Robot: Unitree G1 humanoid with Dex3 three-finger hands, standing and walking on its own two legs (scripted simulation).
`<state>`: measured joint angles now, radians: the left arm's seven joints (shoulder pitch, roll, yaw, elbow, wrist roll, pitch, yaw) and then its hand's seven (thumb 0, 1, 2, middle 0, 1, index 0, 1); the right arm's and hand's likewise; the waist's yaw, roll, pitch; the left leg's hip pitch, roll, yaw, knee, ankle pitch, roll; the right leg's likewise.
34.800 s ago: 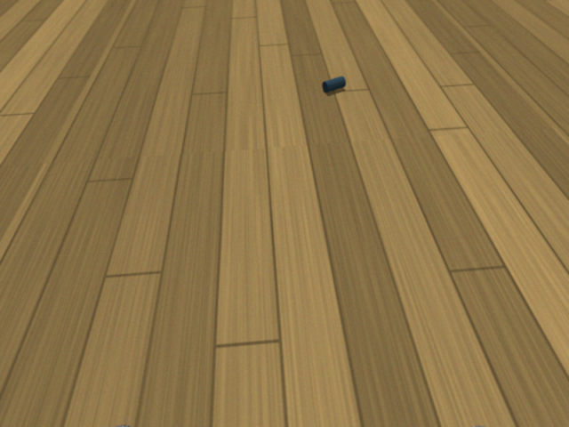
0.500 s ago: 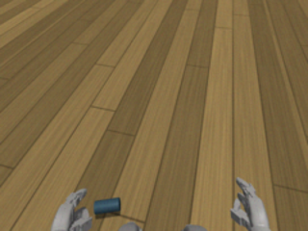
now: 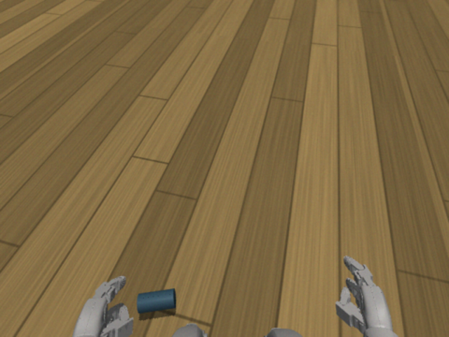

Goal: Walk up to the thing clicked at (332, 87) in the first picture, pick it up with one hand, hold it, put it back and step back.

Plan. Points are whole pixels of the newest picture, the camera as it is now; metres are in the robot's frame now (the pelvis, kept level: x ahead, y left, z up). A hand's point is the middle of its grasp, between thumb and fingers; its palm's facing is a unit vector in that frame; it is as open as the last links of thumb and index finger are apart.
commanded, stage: home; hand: left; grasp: from above
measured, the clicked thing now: (157, 300) +0.35 +0.28 -0.68
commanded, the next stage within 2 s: stand in 0.80 s
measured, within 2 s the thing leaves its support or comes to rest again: neither
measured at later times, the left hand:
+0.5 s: hand (127, 324) +0.16 +0.18 -0.05, palm faces +0.03 -0.98 -0.21, open 7.4 cm
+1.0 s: hand (126, 321) +0.17 +0.19 -0.08, palm faces -0.01 -0.95 -0.30, open 7.4 cm
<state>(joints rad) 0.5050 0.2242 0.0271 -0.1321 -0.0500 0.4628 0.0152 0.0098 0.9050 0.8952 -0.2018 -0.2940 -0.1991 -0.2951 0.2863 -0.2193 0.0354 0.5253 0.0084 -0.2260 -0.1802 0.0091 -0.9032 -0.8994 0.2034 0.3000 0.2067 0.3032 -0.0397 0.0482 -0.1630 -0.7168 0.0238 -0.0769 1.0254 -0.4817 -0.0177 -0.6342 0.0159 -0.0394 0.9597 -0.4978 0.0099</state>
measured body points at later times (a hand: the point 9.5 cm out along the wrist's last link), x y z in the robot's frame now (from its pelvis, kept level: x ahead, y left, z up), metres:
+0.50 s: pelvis +0.00 +0.00 +0.00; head +0.02 +0.01 +0.45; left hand +0.16 +0.23 -0.03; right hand +0.16 -0.24 -0.06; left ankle +0.02 +0.12 -0.68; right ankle -0.01 -0.13 -0.68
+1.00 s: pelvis +0.00 +0.00 +0.01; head +0.03 +0.00 +0.46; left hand +0.17 +0.24 -0.05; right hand +0.16 -0.25 -0.09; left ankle +0.02 +0.12 -0.68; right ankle -0.01 -0.13 -0.68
